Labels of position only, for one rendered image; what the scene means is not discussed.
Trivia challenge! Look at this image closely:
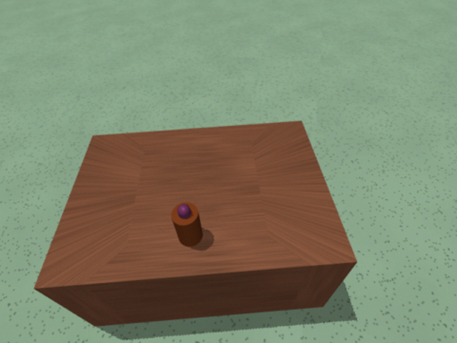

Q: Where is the bottle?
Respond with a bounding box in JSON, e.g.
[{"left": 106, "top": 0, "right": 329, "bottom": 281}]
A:
[{"left": 171, "top": 202, "right": 203, "bottom": 247}]

